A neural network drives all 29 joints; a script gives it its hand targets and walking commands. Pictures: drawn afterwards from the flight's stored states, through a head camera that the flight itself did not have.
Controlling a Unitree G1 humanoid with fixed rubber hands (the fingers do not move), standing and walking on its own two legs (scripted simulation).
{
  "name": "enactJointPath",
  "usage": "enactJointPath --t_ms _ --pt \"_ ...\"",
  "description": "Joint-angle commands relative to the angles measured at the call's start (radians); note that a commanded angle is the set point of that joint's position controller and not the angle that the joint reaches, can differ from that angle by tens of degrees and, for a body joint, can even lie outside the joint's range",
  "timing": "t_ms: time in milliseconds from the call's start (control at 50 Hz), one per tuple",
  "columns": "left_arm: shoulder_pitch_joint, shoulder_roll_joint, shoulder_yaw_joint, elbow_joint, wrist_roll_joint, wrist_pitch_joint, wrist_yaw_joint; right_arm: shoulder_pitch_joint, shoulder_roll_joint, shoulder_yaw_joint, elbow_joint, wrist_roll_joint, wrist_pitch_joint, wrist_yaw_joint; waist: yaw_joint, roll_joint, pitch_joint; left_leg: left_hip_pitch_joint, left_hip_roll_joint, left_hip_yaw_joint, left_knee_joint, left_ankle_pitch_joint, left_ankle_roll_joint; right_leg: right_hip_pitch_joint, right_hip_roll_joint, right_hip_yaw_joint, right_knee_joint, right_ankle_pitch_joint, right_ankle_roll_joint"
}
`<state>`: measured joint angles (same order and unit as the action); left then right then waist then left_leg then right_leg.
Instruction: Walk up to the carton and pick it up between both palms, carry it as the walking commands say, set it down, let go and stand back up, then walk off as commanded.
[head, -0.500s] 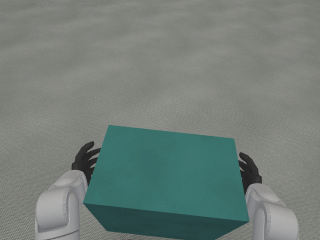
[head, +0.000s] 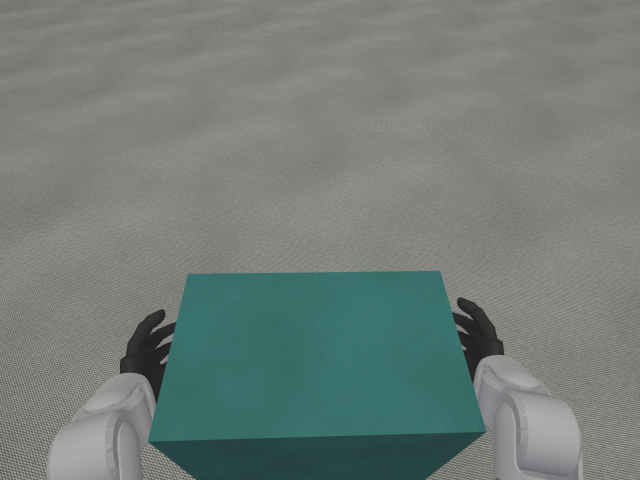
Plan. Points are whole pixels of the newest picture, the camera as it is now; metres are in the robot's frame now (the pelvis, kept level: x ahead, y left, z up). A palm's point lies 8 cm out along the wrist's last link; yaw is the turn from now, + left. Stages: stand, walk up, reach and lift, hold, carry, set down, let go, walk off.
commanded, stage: carry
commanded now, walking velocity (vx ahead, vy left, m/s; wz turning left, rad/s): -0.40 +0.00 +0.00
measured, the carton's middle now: (315, 389) +0.25 +0.02 +0.01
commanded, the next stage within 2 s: none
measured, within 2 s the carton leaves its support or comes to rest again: neither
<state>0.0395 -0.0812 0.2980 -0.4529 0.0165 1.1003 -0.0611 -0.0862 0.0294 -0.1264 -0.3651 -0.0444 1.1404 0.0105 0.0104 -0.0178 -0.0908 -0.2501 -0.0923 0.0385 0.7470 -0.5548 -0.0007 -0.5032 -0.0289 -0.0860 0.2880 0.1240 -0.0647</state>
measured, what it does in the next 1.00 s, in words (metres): walks backwards: left foot, then right foot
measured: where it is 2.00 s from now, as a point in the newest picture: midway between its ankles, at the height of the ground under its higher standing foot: outside the picture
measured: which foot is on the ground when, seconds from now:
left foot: up 0.00-0.04, down 0.06-0.60, up 0.62-1.00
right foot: down 0.00-0.04, up 0.06-0.56, down 0.58-1.00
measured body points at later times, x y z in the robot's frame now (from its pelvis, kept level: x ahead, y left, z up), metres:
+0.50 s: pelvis -0.28 -0.01 +0.00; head -0.28 +0.02 +0.45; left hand +0.00 +0.16 +0.06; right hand -0.03 -0.21 +0.09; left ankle -0.13 +0.07 -0.73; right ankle -0.39 -0.15 -0.69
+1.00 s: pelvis -0.52 -0.05 +0.02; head -0.53 -0.11 +0.46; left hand -0.26 +0.12 +0.10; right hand -0.27 -0.26 +0.07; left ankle -0.61 +0.14 -0.65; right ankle -0.42 -0.12 -0.73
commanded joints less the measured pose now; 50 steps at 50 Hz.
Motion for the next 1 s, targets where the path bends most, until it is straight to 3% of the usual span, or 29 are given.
enactJointPath --t_ms 0,20,40,60,80,100,120,140,180,220,260,360,420,480,520,540,560,580,600,620,640,660,680,740,780,840,920,960,980 --pt "-0.482 -0.607 -0.86 -0.115 -0.312 0.041 -0.172 -0.349 0.732 0.701 -0.138 0.309 -0.035 0.143 -0.043 -0.305 -0.285 0.187 -0.05 0.141 -0.338 0.019 0.069 0.265 -0.152 0.174 -0.291 -0.452 0.199" --pt "-0.506 -0.604 -0.873 -0.132 -0.32 0.036 -0.167 -0.326 0.733 0.69 -0.133 0.312 -0.04 0.136 -0.058 -0.208 -0.279 0.26 0.0 0.098 -0.526 0.101 0.075 0.24 -0.099 0.107 -0.201 -0.418 0.263" --pt "-0.513 -0.593 -0.88 -0.129 -0.324 0.032 -0.163 -0.35 0.743 0.679 -0.148 0.315 -0.047 0.135 -0.042 0.045 -0.243 0.277 0.168 -0.1 -0.572 0.176 0.05 0.143 -0.045 0.063 0.019 -0.389 0.242" --pt "-0.435 -0.569 -0.863 -0.12 -0.306 0.025 -0.157 -0.365 0.723 0.682 -0.156 0.327 -0.043 0.141 0.016 0.315 -0.213 0.242 0.458 -0.374 -0.43 0.401 0.034 -0.026 -0.035 0.041 0.311 -0.572 0.186" --pt "-0.464 -0.629 -0.901 -0.196 -0.321 0.034 -0.158 -0.349 0.739 0.715 -0.204 0.336 -0.057 0.155 -0.031 0.416 -0.127 -0.095 0.612 -0.433 -0.521 0.571 0.258 -0.072 0.028 0.062 0.752 -0.701 0.147" --pt "-0.495 -0.654 -0.917 -0.182 -0.303 0.032 -0.148 -0.368 0.735 0.715 -0.233 0.345 -0.059 0.172 -0.032 0.323 -0.045 -0.279 0.593 -0.326 -0.59 0.412 0.267 -0.091 0.076 0.211 1.046 -0.681 0.115" --pt "-0.513 -0.687 -0.919 -0.154 -0.314 0.025 -0.143 -0.41 0.709 0.681 -0.235 0.357 -0.05 0.182 -0.001 0.239 -0.01 -0.276 0.453 -0.116 -0.557 0.347 0.158 -0.105 0.115 0.261 1.109 -0.62 0.113" --pt "-0.533 -0.686 -0.921 -0.152 -0.319 0.015 -0.135 -0.423 0.684 0.658 -0.218 0.348 -0.055 0.185 0.018 0.241 0.002 -0.246 0.368 0.018 -0.484 0.394 0.045 -0.135 0.13 0.254 1.115 -0.566 0.107" --pt "-0.486 -0.617 -0.914 -0.118 -0.288 0.008 -0.125 -0.278 0.626 0.638 -0.153 0.296 -0.051 0.191 -0.011 0.172 0.004 -0.168 0.314 -0.024 -0.375 0.541 -0.017 -0.185 0.145 0.234 1.185 -0.497 0.12" --pt "-0.466 -0.625 -0.902 -0.078 -0.297 0.014 -0.115 -0.26 0.594 0.643 -0.168 0.298 -0.035 0.202 -0.005 0.158 -0.067 0.028 0.33 -0.041 -0.291 0.879 -0.001 -0.229 0.149 0.188 1.184 -0.49 0.161" --pt "-0.439 -0.616 -0.883 -0.037 -0.269 0.031 -0.105 -0.237 0.576 0.634 -0.143 0.289 -0.014 0.211 -0.01 0.154 -0.102 0.103 0.332 -0.092 -0.284 0.946 0.017 -0.194 0.136 0.171 1.078 -0.506 0.182" --pt "-0.553 -0.677 -0.892 0.006 -0.289 0.056 -0.11 -0.364 0.596 0.602 -0.119 0.295 -0.003 0.226 -0.015 0.292 -0.116 0.088 0.333 -0.19 -0.409 0.419 0.048 -0.025 0.094 0.115 0.783 -0.59 0.186" --pt "-0.61 -0.734 -0.906 -0.027 -0.315 0.051 -0.116 -0.407 0.659 0.618 -0.102 0.324 -0.012 0.237 -0.02 0.354 -0.161 0.07 0.368 -0.226 -0.488 0.242 0.079 0.096 0.065 0.056 0.619 -0.66 0.149" --pt "-0.582 -0.756 -0.903 -0.014 -0.316 0.041 -0.128 -0.419 0.711 0.648 -0.105 0.332 -0.025 0.234 -0.029 0.391 -0.216 0.08 0.361 -0.204 -0.56 0.252 0.061 0.231 0.077 0.0 0.407 -0.685 0.078" --pt "-0.555 -0.76 -0.893 0.004 -0.304 0.039 -0.135 -0.415 0.739 0.67 -0.108 0.33 -0.029 0.226 -0.025 0.383 -0.238 0.055 0.347 -0.167 -0.607 0.288 -0.006 0.345 0.088 -0.039 0.208 -0.639 0.028" --pt "-0.535 -0.752 -0.886 0.004 -0.296 0.032 -0.136 -0.422 0.74 0.678 -0.126 0.33 -0.033 0.223 -0.016 0.343 -0.258 0.049 0.294 -0.096 -0.585 0.289 -0.062 0.428 0.078 -0.043 0.063 -0.621 0.013" --pt "-0.488 -0.742 -0.877 0.018 -0.292 0.027 -0.137 -0.447 0.728 0.705 -0.18 0.344 -0.042 0.217 -0.001 0.156 -0.253 -0.027 0.239 -0.03 -0.465 0.32 -0.095 0.489 0.016 0.027 -0.071 -0.557 0.007" --pt "-0.449 -0.712 -0.852 0.02 -0.277 0.025 -0.137 -0.473 0.704 0.721 -0.21 0.349 -0.04 0.215 0.002 -0.141 -0.181 -0.212 0.164 0.045 -0.199 0.273 -0.081 0.476 -0.199 0.289 -0.091 -0.616 -0.004" --pt "-0.46 -0.693 -0.812 0.044 -0.239 0.009 -0.132 -0.528 0.711 0.761 -0.246 0.364 -0.034 0.222 0.019 -0.469 -0.141 -0.272 0.093 0.082 0.226 -0.047 -0.071 0.178 -0.524 0.564 -0.119 -0.485 -0.197" --pt "-0.423 -0.705 -0.784 0.1 -0.215 0.008 -0.134 -0.571 0.714 0.758 -0.244 0.345 -0.023 0.228 0.007 -0.45 0.052 -0.281 0.143 -0.133 0.537 -0.073 -0.047 -0.099 -0.552 0.512 -0.169 -0.452 -0.245" --pt "-0.467 -0.728 -0.815 0.036 -0.237 0.027 -0.148 -0.551 0.73 0.734 -0.208 0.34 -0.024 0.226 -0.008 -0.193 0.091 -0.325 0.094 -0.151 0.599 0.028 -0.051 -0.115 -0.38 0.223 -0.117 -0.467 -0.132" --pt "-0.599 -0.752 -0.855 -0.082 -0.292 0.028 -0.165 -0.527 0.772 0.728 -0.168 0.336 -0.034 0.223 -0.029 -0.219 0.089 -0.368 0.049 -0.142 0.598 0.085 -0.039 -0.08 -0.276 0.035 -0.07 -0.468 0.004" --pt "-0.646 -0.739 -0.862 -0.109 -0.319 0.025 -0.169 -0.548 0.802 0.737 -0.175 0.35 -0.04 0.218 -0.028 -0.224 0.065 -0.384 0.041 -0.144 0.603 0.147 -0.033 -0.008 -0.225 0.026 -0.028 -0.422 0.058" --pt "-0.449 -0.669 -0.865 -0.093 -0.303 0.029 -0.167 -0.487 0.76 0.766 -0.201 0.343 -0.04 0.187 -0.01 -0.06 -0.087 -0.441 0.015 -0.138 0.641 0.208 -0.054 0.287 -0.22 0.204 0.074 -0.133 0.037" --pt "-0.354 -0.614 -0.834 -0.066 -0.275 0.037 -0.166 -0.38 0.713 0.746 -0.141 0.312 -0.029 0.164 -0.009 -0.085 -0.188 -0.461 0.028 -0.145 0.569 0.217 -0.069 0.473 -0.235 0.269 0.106 0.041 0.072" --pt "-0.334 -0.582 -0.806 -0.012 -0.269 0.049 -0.173 -0.347 0.709 0.735 -0.094 0.286 -0.014 0.145 0.0 -0.228 -0.255 -0.423 0.043 -0.081 0.404 0.223 -0.091 0.579 -0.24 0.333 0.082 0.174 0.096" --pt "-0.367 -0.591 -0.801 -0.02 -0.305 0.04 -0.198 -0.431 0.731 0.757 -0.156 0.294 -0.025 0.129 0.012 -0.259 -0.263 -0.319 0.049 -0.07 0.246 0.206 -0.087 0.514 -0.243 0.438 -0.05 -0.195 0.105" --pt "-0.404 -0.614 -0.815 -0.047 -0.333 0.029 -0.203 -0.431 0.743 0.759 -0.175 0.295 -0.033 0.12 0.005 -0.266 -0.269 -0.228 0.03 -0.054 0.133 0.172 -0.063 0.449 -0.233 0.452 -0.142 -0.447 0.095" --pt "-0.423 -0.596 -0.823 -0.076 -0.34 0.023 -0.202 -0.418 0.748 0.758 -0.177 0.295 -0.038 0.117 -0.004 -0.272 -0.264 -0.17 0.012 -0.025 0.088 0.152 -0.05 0.4 -0.219 0.436 -0.179 -0.513 0.12"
